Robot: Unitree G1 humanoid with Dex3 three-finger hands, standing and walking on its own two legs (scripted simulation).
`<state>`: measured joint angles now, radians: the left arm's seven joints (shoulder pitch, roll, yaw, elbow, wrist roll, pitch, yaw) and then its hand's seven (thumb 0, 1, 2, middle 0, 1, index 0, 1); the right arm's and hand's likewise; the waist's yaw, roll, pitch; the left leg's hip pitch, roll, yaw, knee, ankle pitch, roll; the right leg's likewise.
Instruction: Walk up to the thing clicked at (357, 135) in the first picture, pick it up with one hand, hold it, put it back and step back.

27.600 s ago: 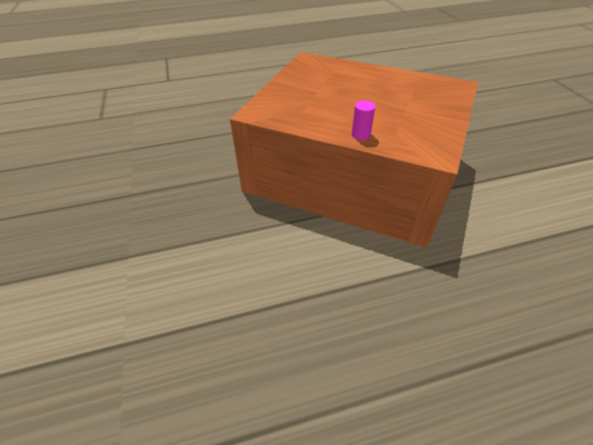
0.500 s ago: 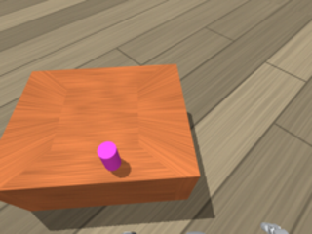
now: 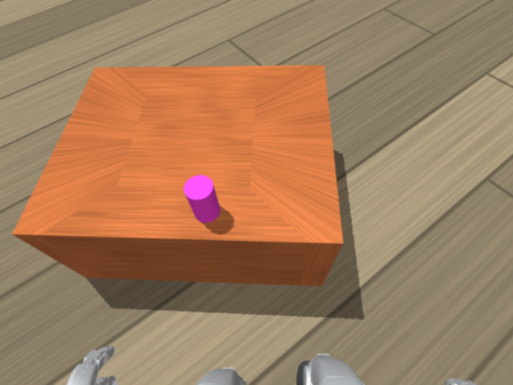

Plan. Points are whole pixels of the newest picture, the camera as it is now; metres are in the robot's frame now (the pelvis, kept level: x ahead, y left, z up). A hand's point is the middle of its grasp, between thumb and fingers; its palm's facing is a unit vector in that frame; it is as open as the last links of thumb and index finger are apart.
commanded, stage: step back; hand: left
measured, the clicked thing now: (203, 199) +0.58 +0.17 -0.27
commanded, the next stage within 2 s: none
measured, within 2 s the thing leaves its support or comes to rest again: neither
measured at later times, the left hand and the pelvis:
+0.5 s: hand out of the picture -0.06 +0.29 -0.14, palm faces -0.12 -0.90 -0.42, open 7.4 cm; pelvis -0.14 +0.02 +0.00, yaw -6 degrees
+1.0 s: hand out of the picture -0.15 +0.31 -0.14, palm faces -0.12 -0.91 -0.39, open 7.4 cm; pelvis -0.29 +0.05 +0.00, yaw -7 degrees
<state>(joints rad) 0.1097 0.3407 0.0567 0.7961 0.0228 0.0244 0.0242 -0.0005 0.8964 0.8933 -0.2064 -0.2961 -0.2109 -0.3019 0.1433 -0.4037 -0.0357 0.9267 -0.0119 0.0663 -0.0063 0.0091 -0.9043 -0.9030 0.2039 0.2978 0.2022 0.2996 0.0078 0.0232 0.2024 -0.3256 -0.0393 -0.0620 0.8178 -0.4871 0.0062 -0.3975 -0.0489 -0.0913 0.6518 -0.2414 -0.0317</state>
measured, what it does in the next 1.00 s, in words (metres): walks backwards: left foot, then right foot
